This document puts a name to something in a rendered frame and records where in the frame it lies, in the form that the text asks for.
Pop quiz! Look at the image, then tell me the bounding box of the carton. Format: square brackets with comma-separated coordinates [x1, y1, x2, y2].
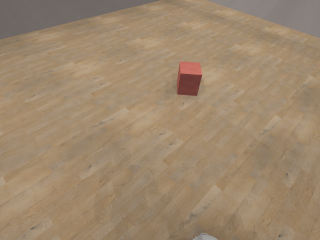
[177, 61, 202, 96]

